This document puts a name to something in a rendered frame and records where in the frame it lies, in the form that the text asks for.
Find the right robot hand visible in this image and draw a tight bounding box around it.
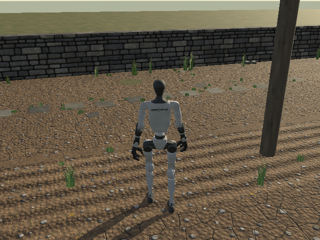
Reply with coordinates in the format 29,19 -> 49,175
177,140 -> 188,152

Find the robot right upper arm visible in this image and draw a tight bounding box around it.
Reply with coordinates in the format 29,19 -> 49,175
170,100 -> 183,128

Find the right robot forearm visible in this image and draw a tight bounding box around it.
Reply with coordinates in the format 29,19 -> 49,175
177,120 -> 187,142

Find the left robot hand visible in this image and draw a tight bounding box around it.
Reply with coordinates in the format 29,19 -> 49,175
131,146 -> 143,161

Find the robot left upper arm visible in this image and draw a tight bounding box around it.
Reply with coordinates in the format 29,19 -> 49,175
137,101 -> 149,130

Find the humanoid robot head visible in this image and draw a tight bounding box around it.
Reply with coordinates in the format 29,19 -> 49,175
151,79 -> 168,104

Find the left robot forearm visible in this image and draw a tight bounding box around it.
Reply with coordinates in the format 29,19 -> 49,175
133,122 -> 143,148

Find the robot left shin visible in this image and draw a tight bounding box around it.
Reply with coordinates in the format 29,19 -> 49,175
145,164 -> 153,197

